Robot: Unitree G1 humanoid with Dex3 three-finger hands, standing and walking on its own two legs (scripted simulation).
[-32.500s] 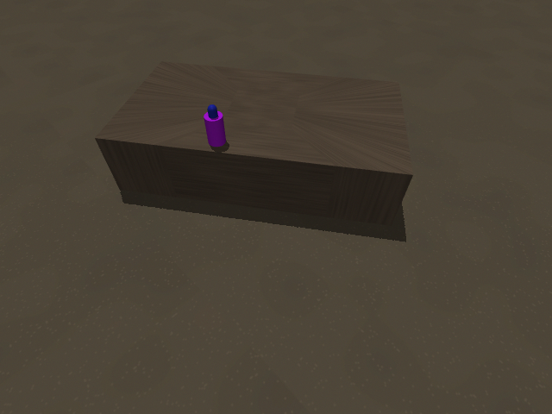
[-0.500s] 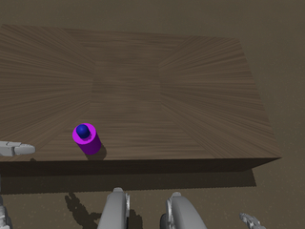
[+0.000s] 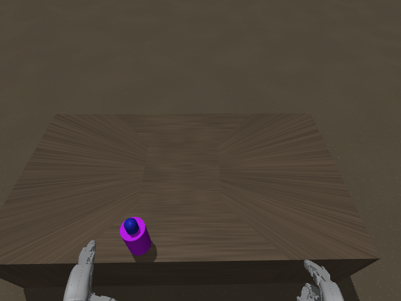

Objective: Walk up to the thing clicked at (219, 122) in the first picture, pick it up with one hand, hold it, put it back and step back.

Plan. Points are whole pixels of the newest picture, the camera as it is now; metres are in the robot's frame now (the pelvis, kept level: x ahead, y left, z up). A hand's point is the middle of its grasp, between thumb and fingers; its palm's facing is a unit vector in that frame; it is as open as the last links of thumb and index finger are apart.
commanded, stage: home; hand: left
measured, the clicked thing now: (135, 233) +0.39 +0.22 -0.31
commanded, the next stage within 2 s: none
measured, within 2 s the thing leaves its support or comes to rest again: neither
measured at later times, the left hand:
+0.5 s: hand (122, 300) +0.16 +0.16 -0.06, palm faces +0.11 -0.96 -0.27, open 17.4 cm
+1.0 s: hand out of the picture +0.16 +0.17 -0.07, palm faces +0.11 -0.96 -0.27, open 17.4 cm
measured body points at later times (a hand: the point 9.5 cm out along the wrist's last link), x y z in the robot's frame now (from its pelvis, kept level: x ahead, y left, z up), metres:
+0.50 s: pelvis +0.00 -0.02 +0.00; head +0.02 -0.02 +0.45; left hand +0.15 +0.21 -0.04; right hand +0.16 -0.26 -0.08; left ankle +0.02 +0.10 -0.69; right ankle -0.01 -0.13 -0.69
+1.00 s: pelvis +0.00 -0.01 +0.00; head +0.02 -0.01 +0.45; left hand +0.15 +0.22 -0.05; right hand +0.16 -0.25 -0.08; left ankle +0.02 +0.10 -0.69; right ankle -0.01 -0.13 -0.69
